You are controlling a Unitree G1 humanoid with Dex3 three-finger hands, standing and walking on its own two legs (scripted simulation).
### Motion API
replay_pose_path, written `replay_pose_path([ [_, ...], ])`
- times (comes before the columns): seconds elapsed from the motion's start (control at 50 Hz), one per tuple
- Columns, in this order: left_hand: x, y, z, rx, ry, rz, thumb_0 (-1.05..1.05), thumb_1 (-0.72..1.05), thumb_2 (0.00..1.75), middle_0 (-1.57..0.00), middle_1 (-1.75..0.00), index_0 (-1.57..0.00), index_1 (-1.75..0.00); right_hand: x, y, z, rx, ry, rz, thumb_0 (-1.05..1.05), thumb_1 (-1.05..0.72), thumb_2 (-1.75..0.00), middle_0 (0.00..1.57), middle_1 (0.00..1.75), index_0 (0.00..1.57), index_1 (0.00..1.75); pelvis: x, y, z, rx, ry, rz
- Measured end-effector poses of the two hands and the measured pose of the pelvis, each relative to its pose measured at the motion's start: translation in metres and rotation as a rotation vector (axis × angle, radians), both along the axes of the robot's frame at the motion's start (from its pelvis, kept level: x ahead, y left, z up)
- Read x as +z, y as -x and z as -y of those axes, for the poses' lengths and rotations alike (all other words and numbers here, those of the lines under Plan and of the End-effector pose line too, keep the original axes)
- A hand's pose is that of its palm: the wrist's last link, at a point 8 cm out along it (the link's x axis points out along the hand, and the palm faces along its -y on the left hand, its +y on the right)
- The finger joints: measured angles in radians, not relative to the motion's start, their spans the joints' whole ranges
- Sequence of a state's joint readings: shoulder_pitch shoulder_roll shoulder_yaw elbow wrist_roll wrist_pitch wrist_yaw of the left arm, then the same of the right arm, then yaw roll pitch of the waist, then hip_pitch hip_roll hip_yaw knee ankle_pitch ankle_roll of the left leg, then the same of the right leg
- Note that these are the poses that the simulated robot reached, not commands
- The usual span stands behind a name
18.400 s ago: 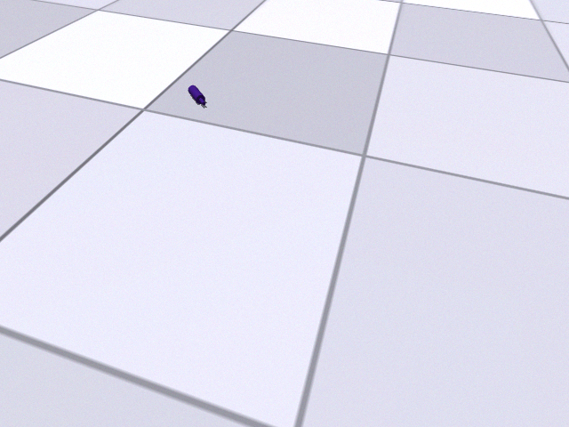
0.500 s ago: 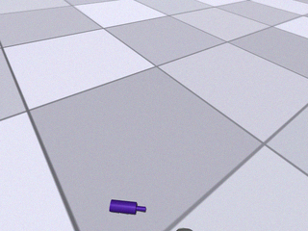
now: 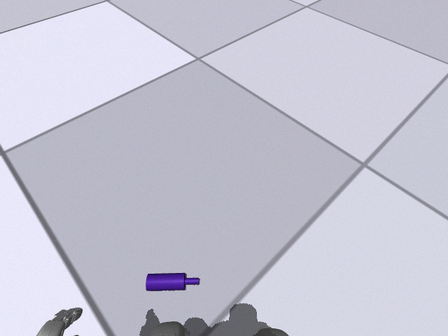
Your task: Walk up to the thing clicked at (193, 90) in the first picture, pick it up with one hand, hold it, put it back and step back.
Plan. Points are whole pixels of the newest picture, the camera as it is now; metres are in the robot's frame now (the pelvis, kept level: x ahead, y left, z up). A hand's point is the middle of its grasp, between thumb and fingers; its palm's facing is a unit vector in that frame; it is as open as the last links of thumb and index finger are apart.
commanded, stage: walk up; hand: left
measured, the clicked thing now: (173, 281) +0.39 +0.20 -0.71
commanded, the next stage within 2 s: stand in 1.60 s
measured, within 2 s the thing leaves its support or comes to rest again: neither
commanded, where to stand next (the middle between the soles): +0.04 -0.03 m, yaw +2 degrees
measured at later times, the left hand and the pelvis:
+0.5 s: hand out of the picture +0.09 +0.23 -0.13, palm faces -0.02 -0.94 -0.34, open 7.4 cm; pelvis +0.00 -0.01 +0.02, yaw +0 degrees
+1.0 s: hand out of the picture +0.08 +0.26 -0.12, palm faces +0.00 -0.95 -0.31, open 7.4 cm; pelvis +0.00 +0.01 +0.04, yaw +0 degrees
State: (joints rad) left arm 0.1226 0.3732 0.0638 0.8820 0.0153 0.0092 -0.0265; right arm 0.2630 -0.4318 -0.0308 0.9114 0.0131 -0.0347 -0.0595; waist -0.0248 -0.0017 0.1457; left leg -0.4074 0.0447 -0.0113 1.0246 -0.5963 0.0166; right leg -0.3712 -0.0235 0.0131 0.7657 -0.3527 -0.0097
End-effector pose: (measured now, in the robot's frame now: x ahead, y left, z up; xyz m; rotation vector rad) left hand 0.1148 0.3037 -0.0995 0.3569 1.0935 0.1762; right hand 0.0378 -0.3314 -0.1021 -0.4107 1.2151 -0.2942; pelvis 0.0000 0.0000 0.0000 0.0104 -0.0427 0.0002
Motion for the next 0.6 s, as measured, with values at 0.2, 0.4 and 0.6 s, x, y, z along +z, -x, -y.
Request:
replay_pose_path([
  [0.2, 0.004, -0.015, 0.004, 0.029, 0.002, 0.036, 0.00, 0.90, 0.90, -0.21, -0.30, -0.20, -0.30, -0.014, -0.022, -0.029, 0.042, -0.105, 0.054, 0.00, -0.90, -0.89, 0.21, 0.30, 0.21, 0.30, -0.001, -0.005, 0.004, -0.006, -0.010, 0.012],
  [0.4, 0.007, 0.025, 0.023, 0.049, 0.014, -0.096, 0.00, 0.90, 0.90, -0.21, -0.30, -0.20, -0.30, -0.004, -0.042, -0.013, 0.044, -0.125, 0.037, 0.01, -0.90, -0.89, 0.21, 0.30, 0.21, 0.30, 0.016, -0.001, 0.015, -0.003, -0.006, -0.004],
  [0.6, 0.011, 0.028, 0.027, 0.068, 0.048, -0.088, 0.00, 0.90, 0.90, -0.21, -0.30, -0.21, -0.30, 0.012, -0.049, -0.014, 0.038, -0.113, 0.042, 0.01, -0.90, -0.90, 0.21, 0.30, 0.20, 0.30, 0.027, 0.002, 0.013, -0.004, 0.004, 0.010],
])
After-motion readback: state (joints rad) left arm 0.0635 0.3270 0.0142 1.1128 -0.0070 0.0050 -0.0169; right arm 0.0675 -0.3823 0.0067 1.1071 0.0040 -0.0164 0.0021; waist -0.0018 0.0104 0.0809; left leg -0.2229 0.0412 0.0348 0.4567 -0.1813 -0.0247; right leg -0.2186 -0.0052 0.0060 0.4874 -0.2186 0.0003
